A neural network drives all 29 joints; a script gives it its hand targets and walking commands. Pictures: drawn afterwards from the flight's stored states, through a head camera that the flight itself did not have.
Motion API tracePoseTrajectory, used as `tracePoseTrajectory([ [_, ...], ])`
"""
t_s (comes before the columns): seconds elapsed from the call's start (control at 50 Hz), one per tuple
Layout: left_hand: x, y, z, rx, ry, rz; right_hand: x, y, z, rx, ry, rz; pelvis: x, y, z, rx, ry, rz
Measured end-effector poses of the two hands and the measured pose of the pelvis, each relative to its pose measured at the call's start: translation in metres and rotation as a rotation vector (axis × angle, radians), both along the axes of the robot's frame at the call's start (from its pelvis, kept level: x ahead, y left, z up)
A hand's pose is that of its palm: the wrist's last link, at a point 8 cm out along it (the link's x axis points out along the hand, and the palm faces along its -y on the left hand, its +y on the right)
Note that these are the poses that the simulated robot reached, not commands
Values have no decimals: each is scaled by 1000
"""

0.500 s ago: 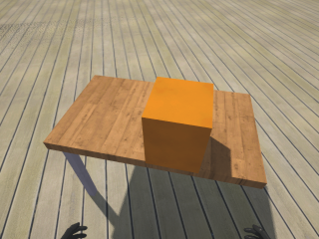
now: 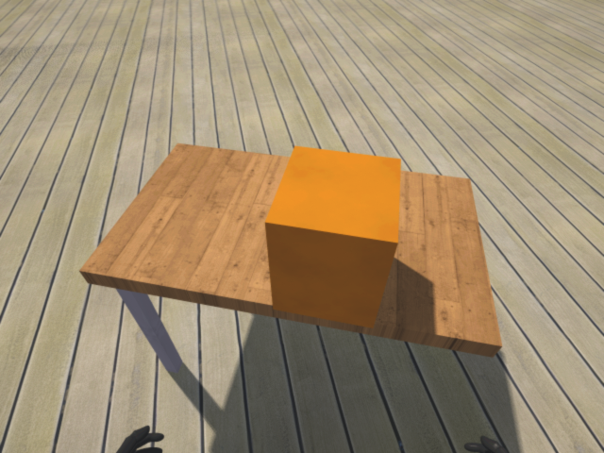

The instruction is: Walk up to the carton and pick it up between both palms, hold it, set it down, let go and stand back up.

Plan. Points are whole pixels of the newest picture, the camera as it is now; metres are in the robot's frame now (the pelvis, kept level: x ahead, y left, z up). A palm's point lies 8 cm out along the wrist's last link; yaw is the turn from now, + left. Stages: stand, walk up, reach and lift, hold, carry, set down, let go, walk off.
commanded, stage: stand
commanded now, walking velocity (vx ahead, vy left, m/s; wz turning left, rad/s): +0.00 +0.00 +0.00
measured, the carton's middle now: (334, 237) +0.53 -0.04 -0.05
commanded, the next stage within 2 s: walk up in 0.34 s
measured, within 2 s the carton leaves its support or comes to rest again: neither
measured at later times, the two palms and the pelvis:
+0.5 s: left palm out of the picture +0.12 +0.25 -0.08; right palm out of the picture +0.11 -0.25 -0.09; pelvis +0.00 +0.00 +0.00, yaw +0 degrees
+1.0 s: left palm out of the picture +0.11 +0.26 -0.08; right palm out of the picture +0.17 -0.27 -0.09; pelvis +0.09 -0.01 +0.01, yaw -7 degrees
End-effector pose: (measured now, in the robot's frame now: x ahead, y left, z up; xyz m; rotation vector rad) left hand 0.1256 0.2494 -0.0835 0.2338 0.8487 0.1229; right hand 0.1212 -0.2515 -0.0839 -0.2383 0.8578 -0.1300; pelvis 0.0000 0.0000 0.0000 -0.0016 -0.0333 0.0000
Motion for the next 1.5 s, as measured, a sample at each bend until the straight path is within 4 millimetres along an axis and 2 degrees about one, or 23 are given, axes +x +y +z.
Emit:
tracePoseTrajectory([
  [0.58, -5, 4, -1, 12, 25, -19, -8, -2, -2, -14, 22, -3, 3, 3, 1, 2, 3, -20],
  [0.66, -8, 6, -4, 27, 61, -43, -20, -14, -3, -31, 19, -41, 13, 1, -2, 0, 5, -56],
  [0.74, 6, -3, -5, 43, 70, -84, -44, -38, -16, -46, 95, -114, 27, -11, -6, 3, -4, -96],
  [0.78, 12, -7, -7, 52, 59, -80, -49, -47, -24, -42, 145, -133, 36, -17, -10, -8, -3, -92],
  [0.82, 9, -7, -7, 70, 78, -54, -43, -48, -26, -38, 181, -124, 45, -19, -8, -8, 0, -91],
  [0.86, 1, -4, -4, 88, 123, -29, -27, -46, -22, -31, 178, -104, 55, -19, -3, -5, -2, -97],
  [0.94, -12, 4, 1, 104, 222, -1, 18, -36, -11, -12, 118, -57, 74, -14, 6, -2, -4, -112],
  [1.02, -11, 17, -2, 99, 293, 14, 65, -17, -4, 8, 57, -30, 94, -5, 7, -5, -6, -124],
  [1.1, 13, 34, -20, 84, 318, 13, 109, 4, -5, -10, -2, -19, 118, 9, -5, -15, -15, -134],
  [1.16, 46, 42, -39, 68, 307, -25, 122, 13, -11, -40, -21, -43, 133, 20, -18, -6, -27, -147],
  [1.22, 81, 38, -44, 64, 295, -83, 115, 13, -8, -48, -4, -117, 141, 25, -17, -15, -35, -178],
  [1.36, 160, 16, -33, 45, 184, -197, 69, -3, -6, -79, 99, -242, 150, 23, -9, -15, -22, -206],
  [1.42, 181, 5, -28, 53, 133, -221, 56, -13, -15, -72, 131, -266, 151, 19, -13, -10, -18, -212],
  [1.5, 193, -5, -18, 58, 88, -216, 54, -21, -23, -33, 148, -270, 154, 11, -13, -16, -14, -208],
])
